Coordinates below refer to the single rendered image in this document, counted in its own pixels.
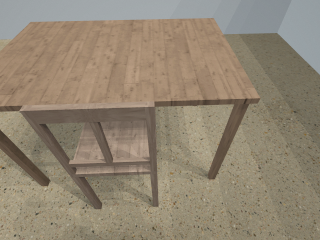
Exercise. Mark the table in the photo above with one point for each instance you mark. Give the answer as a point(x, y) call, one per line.
point(171, 62)

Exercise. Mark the chair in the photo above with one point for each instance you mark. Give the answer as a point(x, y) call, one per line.
point(117, 139)

